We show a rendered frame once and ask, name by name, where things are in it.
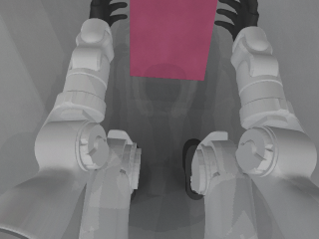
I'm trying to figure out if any robot right upper arm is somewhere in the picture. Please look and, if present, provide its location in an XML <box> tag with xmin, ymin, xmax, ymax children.
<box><xmin>235</xmin><ymin>124</ymin><xmax>319</xmax><ymax>239</ymax></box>

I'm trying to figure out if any right robot foot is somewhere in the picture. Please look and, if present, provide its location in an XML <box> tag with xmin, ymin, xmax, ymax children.
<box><xmin>182</xmin><ymin>138</ymin><xmax>203</xmax><ymax>200</ymax></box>

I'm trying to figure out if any right robot hand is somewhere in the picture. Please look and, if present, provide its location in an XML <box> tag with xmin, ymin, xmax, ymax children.
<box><xmin>214</xmin><ymin>0</ymin><xmax>259</xmax><ymax>42</ymax></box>

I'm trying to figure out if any robot left forearm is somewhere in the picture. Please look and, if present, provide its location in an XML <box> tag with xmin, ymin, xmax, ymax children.
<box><xmin>34</xmin><ymin>18</ymin><xmax>115</xmax><ymax>155</ymax></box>

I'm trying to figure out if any carton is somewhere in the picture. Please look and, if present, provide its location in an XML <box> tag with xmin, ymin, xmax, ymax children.
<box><xmin>130</xmin><ymin>0</ymin><xmax>218</xmax><ymax>81</ymax></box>

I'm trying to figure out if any robot right forearm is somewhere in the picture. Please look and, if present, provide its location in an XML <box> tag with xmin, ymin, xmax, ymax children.
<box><xmin>230</xmin><ymin>26</ymin><xmax>308</xmax><ymax>135</ymax></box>

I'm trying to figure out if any left robot hand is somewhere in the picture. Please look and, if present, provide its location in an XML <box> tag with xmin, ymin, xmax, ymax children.
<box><xmin>89</xmin><ymin>0</ymin><xmax>128</xmax><ymax>28</ymax></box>

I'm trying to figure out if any robot left upper arm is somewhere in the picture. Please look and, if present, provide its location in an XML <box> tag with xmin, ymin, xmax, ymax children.
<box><xmin>0</xmin><ymin>119</ymin><xmax>110</xmax><ymax>239</ymax></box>

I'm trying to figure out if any right robot thigh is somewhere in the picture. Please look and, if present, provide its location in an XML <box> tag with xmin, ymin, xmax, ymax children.
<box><xmin>192</xmin><ymin>139</ymin><xmax>258</xmax><ymax>239</ymax></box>

